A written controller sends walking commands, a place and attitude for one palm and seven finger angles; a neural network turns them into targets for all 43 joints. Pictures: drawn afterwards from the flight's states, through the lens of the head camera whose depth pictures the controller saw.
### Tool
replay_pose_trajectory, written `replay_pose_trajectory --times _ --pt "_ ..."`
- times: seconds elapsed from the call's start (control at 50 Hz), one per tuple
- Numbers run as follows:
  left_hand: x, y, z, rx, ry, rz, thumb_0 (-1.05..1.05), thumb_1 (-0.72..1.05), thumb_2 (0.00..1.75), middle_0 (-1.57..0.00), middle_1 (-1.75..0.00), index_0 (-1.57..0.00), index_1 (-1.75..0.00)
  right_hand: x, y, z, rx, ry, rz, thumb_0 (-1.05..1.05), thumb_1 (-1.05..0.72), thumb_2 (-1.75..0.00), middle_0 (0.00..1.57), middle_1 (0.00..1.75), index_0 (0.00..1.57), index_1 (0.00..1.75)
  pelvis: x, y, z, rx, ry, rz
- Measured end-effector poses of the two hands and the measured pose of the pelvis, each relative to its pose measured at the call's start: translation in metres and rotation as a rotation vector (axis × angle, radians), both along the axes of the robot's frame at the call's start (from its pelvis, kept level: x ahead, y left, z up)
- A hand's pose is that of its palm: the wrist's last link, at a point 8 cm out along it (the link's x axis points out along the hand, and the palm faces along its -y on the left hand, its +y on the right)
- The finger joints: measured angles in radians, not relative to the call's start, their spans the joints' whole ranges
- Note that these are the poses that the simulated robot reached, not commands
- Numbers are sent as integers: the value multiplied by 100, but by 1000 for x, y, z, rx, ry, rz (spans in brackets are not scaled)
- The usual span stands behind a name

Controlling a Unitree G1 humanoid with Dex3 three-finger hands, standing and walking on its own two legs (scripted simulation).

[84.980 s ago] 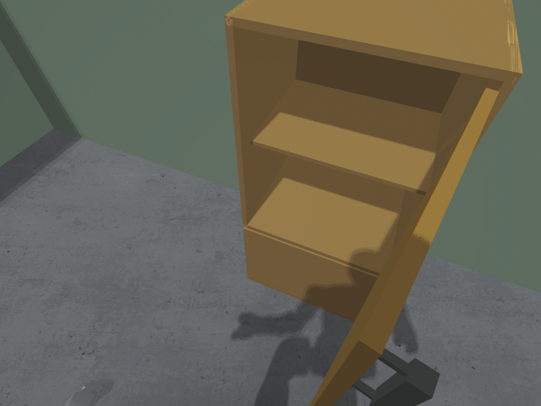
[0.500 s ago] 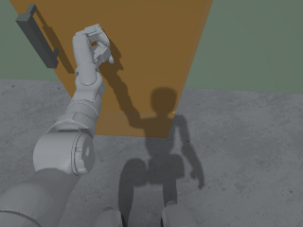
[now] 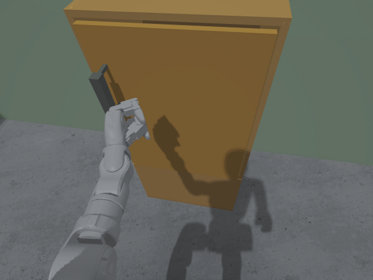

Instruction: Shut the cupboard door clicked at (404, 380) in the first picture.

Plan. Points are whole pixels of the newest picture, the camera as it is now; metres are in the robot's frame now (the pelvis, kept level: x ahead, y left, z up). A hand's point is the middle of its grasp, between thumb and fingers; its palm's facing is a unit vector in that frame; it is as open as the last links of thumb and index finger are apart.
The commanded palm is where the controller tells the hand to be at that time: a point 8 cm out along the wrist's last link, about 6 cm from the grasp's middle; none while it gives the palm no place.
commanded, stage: draw the hand back to the body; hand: left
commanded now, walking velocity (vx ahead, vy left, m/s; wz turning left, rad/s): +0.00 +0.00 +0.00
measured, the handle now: (109, 93) +0.57 +0.21 +0.08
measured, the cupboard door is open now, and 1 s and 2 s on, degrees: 0 0 0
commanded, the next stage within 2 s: step back with the hand held close in 1.36 s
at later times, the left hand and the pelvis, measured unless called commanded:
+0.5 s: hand (72, 179) +0.28 +0.19 +0.14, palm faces +0.16 -0.97 -0.21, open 3.2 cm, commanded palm +0.23 +0.24 +0.16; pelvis -0.03 +0.02 +0.03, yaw +0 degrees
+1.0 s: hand out of the picture +0.17 +0.30 +0.19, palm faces +0.47 -0.78 -0.41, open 6.3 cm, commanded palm +0.12 +0.34 +0.21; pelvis -0.01 +0.03 +0.04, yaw +1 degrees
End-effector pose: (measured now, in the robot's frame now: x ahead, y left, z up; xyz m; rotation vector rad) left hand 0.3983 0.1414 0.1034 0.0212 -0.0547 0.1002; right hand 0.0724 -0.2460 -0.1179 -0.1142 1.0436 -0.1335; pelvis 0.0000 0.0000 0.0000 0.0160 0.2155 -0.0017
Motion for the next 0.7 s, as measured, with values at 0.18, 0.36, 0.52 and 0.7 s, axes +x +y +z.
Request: replay_pose_trajectory --times 0.18,0.36,0.52,0.7 --pt "-60 39 25 10 -42 3 2 90 90 -130 -150 -130 -150 27 5 18 -20 -113 33 1 -91 -90 20 30 20 29 -12 0 9 -11 -115 22" --pt "-108 61 37 81 -9 -17 2 90 90 -123 -142 -123 -143 51 19 44 -31 -255 29 1 -91 -90 20 30 20 30 -28 7 18 -9 -186 13" --pt "-158 101 50 200 -11 74 2 89 90 -106 -123 -106 -124 61 39 64 -46 -298 48 1 -91 -90 20 30 20 30 -32 16 29 -16 -244 9" --pt "-204 140 72 276 -47 183 2 89 90 -82 -97 -82 -98 72 61 69 -39 -321 97 1 -90 -90 20 30 20 30 -28 29 34 -18 -272 11"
